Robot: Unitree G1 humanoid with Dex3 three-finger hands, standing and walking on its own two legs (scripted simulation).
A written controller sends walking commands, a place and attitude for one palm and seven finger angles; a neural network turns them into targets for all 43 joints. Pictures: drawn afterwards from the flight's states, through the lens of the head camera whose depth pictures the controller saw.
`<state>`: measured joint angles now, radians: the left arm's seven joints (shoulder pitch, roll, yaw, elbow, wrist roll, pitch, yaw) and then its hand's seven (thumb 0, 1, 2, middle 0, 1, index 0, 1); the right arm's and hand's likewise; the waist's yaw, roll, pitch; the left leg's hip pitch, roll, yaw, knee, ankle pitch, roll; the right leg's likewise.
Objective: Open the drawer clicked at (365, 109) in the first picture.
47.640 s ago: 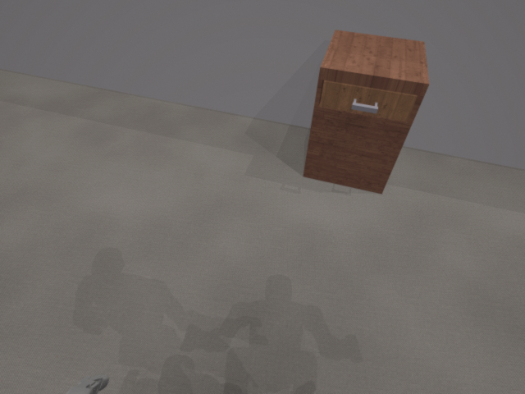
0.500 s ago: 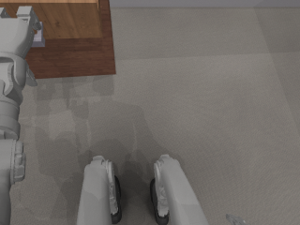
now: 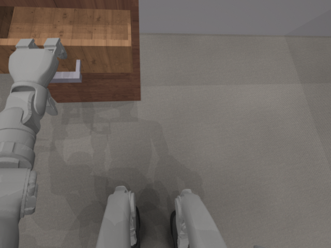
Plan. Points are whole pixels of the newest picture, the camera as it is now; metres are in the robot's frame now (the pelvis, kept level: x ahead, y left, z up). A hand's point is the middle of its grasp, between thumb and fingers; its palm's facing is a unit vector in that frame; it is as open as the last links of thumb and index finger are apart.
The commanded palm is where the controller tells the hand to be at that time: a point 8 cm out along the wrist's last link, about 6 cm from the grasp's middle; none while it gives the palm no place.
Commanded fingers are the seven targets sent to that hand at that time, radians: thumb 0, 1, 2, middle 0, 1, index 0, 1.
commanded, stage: lift the fingers back up to retry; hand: left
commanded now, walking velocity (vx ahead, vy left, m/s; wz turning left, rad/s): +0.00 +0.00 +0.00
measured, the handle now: (60, 70) +0.57 +0.28 -0.09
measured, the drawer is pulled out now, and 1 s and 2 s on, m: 0.12 0.12 0.12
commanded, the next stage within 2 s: re-aim the fingers above the handle in 0.10 s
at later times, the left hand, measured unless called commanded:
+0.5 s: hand (45, 84) +0.49 +0.29 -0.04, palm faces -0.08 -0.02 -1.00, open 13.8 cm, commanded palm +0.50 +0.24 +0.02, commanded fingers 0.00 -0.50 0.30 -0.30 -1.20 -0.30 -1.20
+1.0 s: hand (51, 86) +0.49 +0.28 -0.04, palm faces -0.12 -0.04 -0.99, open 13.8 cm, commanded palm +0.51 +0.25 +0.02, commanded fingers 0.00 -0.50 0.30 -0.30 -1.20 -0.30 -1.20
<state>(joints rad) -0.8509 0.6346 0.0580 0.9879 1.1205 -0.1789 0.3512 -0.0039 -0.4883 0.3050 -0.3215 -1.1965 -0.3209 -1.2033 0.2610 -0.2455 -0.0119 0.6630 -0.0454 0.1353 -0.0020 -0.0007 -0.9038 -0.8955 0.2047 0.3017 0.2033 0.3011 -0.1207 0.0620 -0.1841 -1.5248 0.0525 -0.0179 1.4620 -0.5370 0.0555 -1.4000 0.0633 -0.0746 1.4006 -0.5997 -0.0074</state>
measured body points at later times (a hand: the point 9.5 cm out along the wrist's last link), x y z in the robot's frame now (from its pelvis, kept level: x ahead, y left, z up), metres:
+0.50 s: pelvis -0.01 +0.00 +0.00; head +0.18 +0.04 +0.41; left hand +0.49 +0.28 +0.02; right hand +0.03 -0.26 -0.12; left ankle +0.05 +0.09 -0.57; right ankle +0.02 -0.12 -0.57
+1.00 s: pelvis +0.00 +0.00 +0.00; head +0.19 +0.03 +0.41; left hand +0.49 +0.28 +0.01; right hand +0.03 -0.27 -0.12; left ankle +0.05 +0.09 -0.57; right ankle +0.02 -0.12 -0.57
